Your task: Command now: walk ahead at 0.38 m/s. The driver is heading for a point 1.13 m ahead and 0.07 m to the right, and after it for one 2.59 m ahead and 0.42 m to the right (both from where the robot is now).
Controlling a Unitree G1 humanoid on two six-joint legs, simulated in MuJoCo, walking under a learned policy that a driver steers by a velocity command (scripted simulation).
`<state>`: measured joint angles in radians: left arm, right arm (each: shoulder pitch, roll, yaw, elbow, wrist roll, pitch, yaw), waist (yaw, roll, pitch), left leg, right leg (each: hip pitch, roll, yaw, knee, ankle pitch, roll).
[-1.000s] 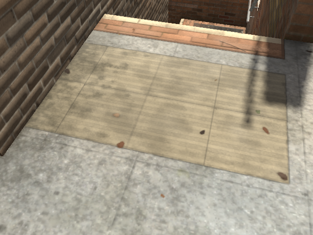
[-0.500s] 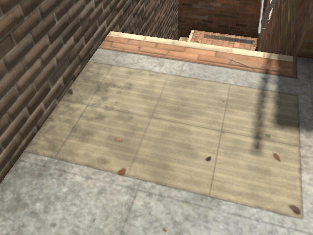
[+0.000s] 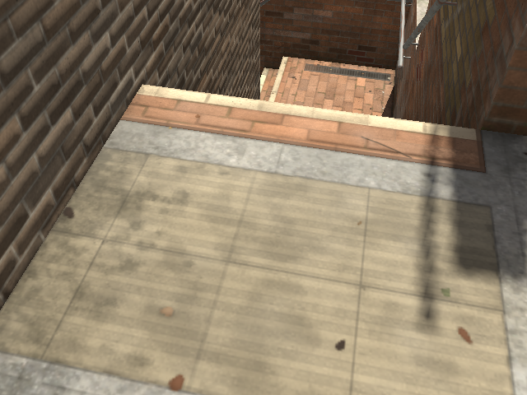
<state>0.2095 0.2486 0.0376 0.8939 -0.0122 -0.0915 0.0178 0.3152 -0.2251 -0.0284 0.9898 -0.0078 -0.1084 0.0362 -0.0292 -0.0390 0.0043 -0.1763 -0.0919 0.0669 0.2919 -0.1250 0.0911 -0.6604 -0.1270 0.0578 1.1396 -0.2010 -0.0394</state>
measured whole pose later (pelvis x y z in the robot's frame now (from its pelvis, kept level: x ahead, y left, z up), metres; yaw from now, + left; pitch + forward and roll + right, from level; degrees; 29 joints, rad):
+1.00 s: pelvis +0.30 +0.00 +0.01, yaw +1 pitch +3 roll -2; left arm 0.07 0.25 0.07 0.90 -0.02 -0.07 -0.01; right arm 0.49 -0.17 -0.02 1.08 0.00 -0.09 -0.01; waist -0.09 -0.04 -0.04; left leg -0.01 0.01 0.03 0.19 -0.23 0.03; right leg -0.70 -0.08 0.02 0.73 0.07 -0.02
